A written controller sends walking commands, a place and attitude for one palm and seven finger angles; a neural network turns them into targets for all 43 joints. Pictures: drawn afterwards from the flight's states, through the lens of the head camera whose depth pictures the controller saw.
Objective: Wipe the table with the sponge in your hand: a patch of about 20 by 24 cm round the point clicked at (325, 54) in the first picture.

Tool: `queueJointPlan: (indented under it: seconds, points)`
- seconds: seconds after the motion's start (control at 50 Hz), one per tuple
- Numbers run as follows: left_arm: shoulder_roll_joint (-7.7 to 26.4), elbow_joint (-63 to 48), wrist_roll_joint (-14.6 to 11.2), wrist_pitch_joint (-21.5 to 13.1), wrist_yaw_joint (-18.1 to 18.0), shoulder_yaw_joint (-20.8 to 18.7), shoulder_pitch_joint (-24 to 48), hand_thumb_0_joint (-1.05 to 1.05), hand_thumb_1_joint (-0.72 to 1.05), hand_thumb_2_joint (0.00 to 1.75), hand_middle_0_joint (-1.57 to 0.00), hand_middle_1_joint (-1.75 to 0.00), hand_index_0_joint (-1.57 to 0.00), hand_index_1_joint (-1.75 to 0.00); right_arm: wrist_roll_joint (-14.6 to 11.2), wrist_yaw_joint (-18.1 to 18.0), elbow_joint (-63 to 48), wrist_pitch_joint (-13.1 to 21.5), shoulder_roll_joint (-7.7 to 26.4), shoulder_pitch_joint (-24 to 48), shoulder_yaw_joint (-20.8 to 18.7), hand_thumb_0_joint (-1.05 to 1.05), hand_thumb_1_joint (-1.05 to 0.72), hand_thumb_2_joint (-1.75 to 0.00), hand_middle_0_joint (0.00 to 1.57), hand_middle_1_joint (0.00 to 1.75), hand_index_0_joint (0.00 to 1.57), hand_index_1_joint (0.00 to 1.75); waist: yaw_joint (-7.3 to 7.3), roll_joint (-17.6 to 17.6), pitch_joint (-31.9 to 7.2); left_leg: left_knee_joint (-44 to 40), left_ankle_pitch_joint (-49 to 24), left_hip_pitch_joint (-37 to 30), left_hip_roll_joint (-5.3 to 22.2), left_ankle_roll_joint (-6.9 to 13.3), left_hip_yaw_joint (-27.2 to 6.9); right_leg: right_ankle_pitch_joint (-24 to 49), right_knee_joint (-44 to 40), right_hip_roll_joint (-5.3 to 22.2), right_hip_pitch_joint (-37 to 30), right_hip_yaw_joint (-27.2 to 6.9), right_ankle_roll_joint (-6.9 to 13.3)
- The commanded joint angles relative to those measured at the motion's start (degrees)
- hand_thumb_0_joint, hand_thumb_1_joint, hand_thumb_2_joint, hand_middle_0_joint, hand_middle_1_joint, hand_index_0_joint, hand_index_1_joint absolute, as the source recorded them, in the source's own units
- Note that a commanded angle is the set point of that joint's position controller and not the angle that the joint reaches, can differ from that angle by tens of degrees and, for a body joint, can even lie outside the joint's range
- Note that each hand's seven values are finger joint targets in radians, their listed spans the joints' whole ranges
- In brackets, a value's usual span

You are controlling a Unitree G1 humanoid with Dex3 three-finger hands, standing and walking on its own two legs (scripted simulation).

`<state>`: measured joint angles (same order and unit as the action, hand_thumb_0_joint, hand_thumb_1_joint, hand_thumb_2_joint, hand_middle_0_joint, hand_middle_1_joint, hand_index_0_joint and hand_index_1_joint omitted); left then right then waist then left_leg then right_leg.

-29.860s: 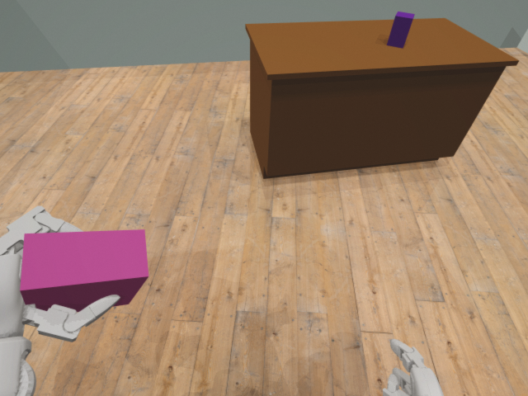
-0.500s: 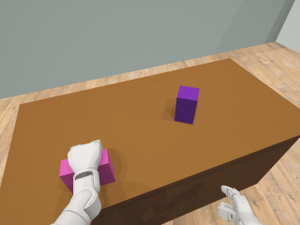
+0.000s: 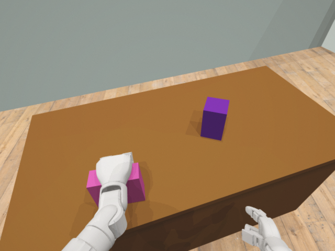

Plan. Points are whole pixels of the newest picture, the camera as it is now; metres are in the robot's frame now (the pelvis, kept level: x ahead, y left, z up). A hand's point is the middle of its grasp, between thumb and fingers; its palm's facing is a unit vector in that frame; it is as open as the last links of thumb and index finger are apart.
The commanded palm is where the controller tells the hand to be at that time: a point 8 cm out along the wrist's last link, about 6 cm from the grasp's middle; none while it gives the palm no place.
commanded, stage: slide across to the third lane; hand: left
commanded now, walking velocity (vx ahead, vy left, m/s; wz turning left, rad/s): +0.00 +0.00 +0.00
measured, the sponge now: (119, 189) +0.29 +0.19 -0.05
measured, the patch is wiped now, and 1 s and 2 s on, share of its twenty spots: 0.80 0.85 1.00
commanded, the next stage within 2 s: wipe forward along the third lane in 0.16 s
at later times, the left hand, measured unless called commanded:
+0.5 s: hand (130, 173) +0.32 +0.16 -0.01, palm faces -0.09 -0.04 -0.99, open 9.7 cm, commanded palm +0.29 +0.15 +0.02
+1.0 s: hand (132, 160) +0.36 +0.17 -0.01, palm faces -0.11 -0.01 -0.99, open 9.7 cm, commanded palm +0.35 +0.17 +0.01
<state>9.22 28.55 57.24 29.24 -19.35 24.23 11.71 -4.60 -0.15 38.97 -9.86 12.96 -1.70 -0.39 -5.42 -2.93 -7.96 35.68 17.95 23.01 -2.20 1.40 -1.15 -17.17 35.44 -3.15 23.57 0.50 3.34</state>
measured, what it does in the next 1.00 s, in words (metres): stands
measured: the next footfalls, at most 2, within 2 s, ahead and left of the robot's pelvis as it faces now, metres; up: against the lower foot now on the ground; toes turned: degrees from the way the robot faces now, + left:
none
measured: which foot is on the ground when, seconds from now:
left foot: down 0.00-1.00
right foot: down 0.00-1.00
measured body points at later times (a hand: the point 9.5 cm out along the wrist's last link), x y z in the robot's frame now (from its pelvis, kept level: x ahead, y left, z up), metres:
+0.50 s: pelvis -0.02 -0.01 +0.00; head -0.02 -0.02 +0.45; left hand +0.32 +0.16 +0.04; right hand +0.20 -0.23 -0.10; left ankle +0.00 +0.11 -0.73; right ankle +0.01 -0.09 -0.73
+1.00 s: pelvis -0.03 -0.01 -0.01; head +0.00 -0.03 +0.44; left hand +0.37 +0.16 +0.04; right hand +0.11 -0.26 -0.14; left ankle +0.00 +0.11 -0.73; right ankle +0.01 -0.09 -0.73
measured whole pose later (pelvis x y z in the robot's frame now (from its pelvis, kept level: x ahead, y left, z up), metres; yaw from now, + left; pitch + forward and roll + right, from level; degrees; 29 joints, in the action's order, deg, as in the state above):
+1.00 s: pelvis -0.03 -0.01 -0.01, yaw -1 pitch +11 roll +0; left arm 7.4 61.9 55.5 26.7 -25.3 13.5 37.8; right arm -3.5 -3.1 43.8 -9.1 12.9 -6.6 -0.2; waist 0.6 -1.6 -9.7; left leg 38.3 16.2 33.7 -0.7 0.4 -0.5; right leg -14.6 37.7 -4.6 34.6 0.2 4.2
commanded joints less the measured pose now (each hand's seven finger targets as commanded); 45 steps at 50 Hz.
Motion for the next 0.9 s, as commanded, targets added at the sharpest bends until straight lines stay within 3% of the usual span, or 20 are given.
queueJointPlan:
  seconds: [0.0, 0.02, 0.08, 0.12, 0.16, 0.22, 0.28, 0.32, 0.38, 0.42, 0.48, 0.52, 0.56, 0.62, 0.68, 0.74, 0.8, 0.88]
  points:
    - [-6.8, -5.1, -1.3, -1.4, -0.5, 3.3, 13.7, 0.00, 0.10, 1.30, -1.20, -1.60, -1.20, -1.60, -0.2, 0.3, -9.6, 1.9, 5.8, 11.7, -1.9, 0.00, -0.90, -0.90, 0.20, 0.30, 0.20, 0.30, 2.66, 9.3, -8.6, -3.6, -11.5, -5.2, 0.7, 0.6, -1.8, 15.0, -5.3, 0.9, -4.1, -3.7, 1.7]
    - [-5.0, -5.1, -1.5, -1.0, -0.8, 1.2, 14.5, 0.00, 0.10, 1.30, -1.20, -1.60, -1.20, -1.60, -0.2, 0.3, -9.5, 1.7, 6.1, 11.8, -2.0, 0.00, -0.90, -0.90, 0.20, 0.30, 0.20, 0.30, 2.21, 9.3, -9.2, -3.9, -11.4, -5.2, 0.7, 0.6, -2.0, 14.9, -5.5, 0.7, -4.6, -4.1, 1.8]
    - [-7.3, -3.1, -1.5, 0.1, -1.3, 3.4, 17.5, 0.00, 0.10, 1.30, -1.20, -1.60, -1.20, -1.60, -0.3, 0.5, -9.3, 1.3, 5.6, 12.2, -1.8, 0.00, -0.90, -0.90, 0.20, 0.30, 0.20, 0.30, 2.87, 9.3, -8.9, -3.8, -10.3, -4.9, 0.6, 0.5, -1.5, 13.5, -5.6, 0.8, -4.1, -3.6, 1.6]
    - [-5.6, -1.5, -1.5, 0.7, -1.7, 1.1, 18.6, 0.00, 0.10, 1.30, -1.20, -1.60, -1.20, -1.60, -0.2, 0.4, -8.9, 1.0, 5.8, 12.6, -1.8, 0.00, -0.90, -0.90, 0.20, 0.30, 0.20, 0.30, 2.20, 8.9, -8.4, -4.4, -9.5, -4.5, 0.7, 0.3, -1.8, 11.8, -5.9, 0.5, -3.7, -3.6, 1.9]
    - [-8.0, -0.3, -1.4, 1.2, -1.8, 3.4, 18.5, 0.00, 0.10, 1.30, -1.20, -1.60, -1.20, -1.60, -0.2, 0.7, -9.2, 0.8, 5.4, 12.6, -1.7, 0.00, -0.90, -0.90, 0.20, 0.30, 0.20, 0.30, 2.36, 8.6, -8.8, -4.2, -9.6, -4.6, 0.5, 0.5, -1.3, 11.9, -5.8, 0.7, -3.9, -3.0, 1.7]
    - [-4.5, 0.3, -2.1, 1.5, -2.3, -1.0, 17.5, 0.00, 0.10, 1.30, -1.20, -1.60, -1.20, -1.60, 0.1, 0.5, -9.0, 0.4, 5.7, 12.8, -1.7, 0.00, -0.90, -0.90, 0.20, 0.30, 0.20, 0.30, 1.20, 9.3, -10.6, -4.4, -9.7, -3.6, 0.3, 0.3, -1.3, 13.3, -6.1, 0.7, -6.0, -4.4, 1.9]
    - [-5.1, 2.8, -2.0, 1.8, -2.7, -0.1, 19.0, 0.00, 0.10, 1.30, -1.20, -1.60, -1.20, -1.60, 0.0, 0.1, -8.7, 0.1, 5.7, 12.4, -1.6, 0.00, -0.90, -0.90, 0.20, 0.30, 0.20, 0.30, 2.54, 9.9, -8.7, -4.3, -8.1, -2.6, 0.1, 0.3, -0.8, 12.3, -6.7, 1.1, -5.3, -4.6, 1.5]
    - [-2.3, 5.3, -1.9, 2.1, -2.8, -2.9, 22.3, 0.00, 0.10, 1.30, -1.20, -1.60, -1.20, -1.60, 0.0, -0.6, -7.9, -0.1, 5.9, 12.4, -1.2, 0.00, -0.90, -0.90, 0.20, 0.30, 0.20, 0.30, 2.90, 10.1, -6.9, -5.1, -5.1, -0.9, 0.1, 0.2, -1.0, 8.4, -8.0, 1.0, -3.7, -5.5, 1.4]
    - [-3.1, 9.3, -0.9, 2.1, -3.3, -1.8, 27.5, 0.00, 0.10, 1.30, -1.20, -1.60, -1.20, -1.60, 0.0, -1.6, -7.1, 0.3, 5.7, 11.3, -1.0, 0.00, -0.90, -0.90, 0.20, 0.30, 0.20, 0.30, 4.44, 9.0, -5.3, -5.1, -1.9, -0.1, -0.1, 0.2, -0.4, 3.2, -8.7, 1.3, -1.1, -5.1, 1.0]
    - [1.2, 11.4, -0.7, 1.5, -3.7, -6.6, 28.7, 0.00, 0.10, 1.30, -1.20, -1.60, -1.20, -1.60, 0.3, -2.2, -6.4, 0.5, 6.0, 10.5, -1.1, 0.00, -0.90, -0.90, 0.20, 0.30, 0.20, 0.30, 3.87, 8.9, -6.9, -4.9, -1.6, 1.1, -0.2, 0.1, -0.6, 3.1, -8.6, 1.2, -1.6, -6.0, 1.1]
    - [-1.4, 13.9, -0.1, 0.9, -3.9, -4.5, 29.2, 0.00, 0.10, 1.30, -1.20, -1.60, -1.20, -1.60, 0.5, -2.5, -6.3, 0.7, 5.7, 9.2, -1.2, 0.00, -0.90, -0.90, 0.20, 0.30, 0.20, 0.30, 4.41, 8.7, -9.9, -3.8, -2.3, 1.5, -0.2, 0.1, 0.1, 4.8, -7.5, 1.6, -2.0, -5.7, 0.9]
    - [-0.1, 16.7, -0.4, 0.9, -4.1, -6.8, 28.1, 0.00, 0.10, 1.30, -1.20, -1.60, -1.20, -1.60, 0.6, -2.7, -6.2, 0.6, 6.0, 8.4, -1.4, 0.00, -0.90, -0.90, 0.20, 0.30, 0.20, 0.30, 4.10, 10.5, -10.5, -3.8, -2.7, 2.8, -0.1, 0.1, -0.2, 5.8, -7.5, 1.4, -2.5, -5.9, 0.9]
    - [-1.3, 17.8, -0.8, 0.7, -4.4, -5.5, 29.6, 0.00, 0.10, 1.30, -1.20, -1.60, -1.20, -1.60, 0.6, -2.8, -6.3, 0.7, 5.9, 7.7, -1.3, 0.00, -0.90, -0.90, 0.20, 0.30, 0.20, 0.30, 4.76, 10.3, -10.4, -3.3, -1.7, 3.6, 0.0, 0.1, 0.3, 5.0, -7.6, 1.7, -1.9, -6.1, 0.5]
    - [1.7, 20.5, -1.2, 0.4, -5.1, -9.0, 31.9, 0.00, 0.10, 1.30, -1.20, -1.60, -1.20, -1.60, 0.7, -3.2, -5.7, 1.0, 6.2, 6.9, -1.3, 0.00, -0.90, -0.90, 0.20, 0.30, 0.20, 0.30, 5.08, 11.1, -9.8, -3.3, -0.4, 5.7, 0.0, 0.1, 0.2, 3.7, -7.7, 1.8, -1.2, -6.5, 0.3]
    - [0.3, 23.5, -0.3, -0.3, -5.6, -7.4, 34.5, 0.00, 0.10, 1.30, -1.20, -1.60, -1.20, -1.60, 0.8, -3.4, -5.0, 1.5, 6.1, 5.7, -1.4, 0.00, -0.90, -0.90, 0.20, 0.30, 0.20, 0.30, 6.08, 10.1, -8.6, -2.7, 1.0, 6.3, 0.1, 0.2, 0.6, 1.1, -8.0, 2.0, 1.3, -6.4, 0.2]
    - [3.4, 25.8, 0.0, -1.3, -6.0, -10.0, 36.1, 0.00, 0.10, 1.30, -1.20, -1.60, -1.20, -1.60, 1.0, -3.7, -4.4, 1.9, 6.4, 4.4, -1.6, 0.00, -0.90, -0.90, 0.20, 0.30, 0.20, 0.30, 6.07, 10.5, -10.4, -2.0, 0.9, 7.7, 0.2, 0.3, 0.6, 1.8, -7.3, 2.1, 0.7, -6.8, 0.0]
    - [1.8, 27.9, -0.4, -1.6, -6.5, -9.1, 37.5, 0.00, 0.10, 1.30, -1.20, -1.60, -1.20, -1.60, 0.9, -3.6, -4.0, 2.2, 6.2, 3.6, -1.6, 0.00, -0.90, -0.90, 0.20, 0.30, 0.20, 0.30, 6.58, 10.6, -10.6, -1.8, 1.0, 8.1, 0.5, 0.3, 1.0, 2.1, -7.3, 2.2, 1.5, -6.4, -0.2]
    - [4.0, 30.2, -0.9, -2.2, -7.1, -11.1, 39.2, 0.00, 0.10, 1.30, -1.20, -1.60, -1.20, -1.60, 1.0, -3.5, -3.3, 2.7, 6.4, 2.4, -1.7, 0.00, -0.90, -0.90, 0.20, 0.30, 0.20, 0.30, 6.88, 10.7, -11.8, -1.4, 0.9, 8.9, 0.7, 0.5, 1.2, 2.8, -7.1, 2.2, 1.2, -6.4, -0.5]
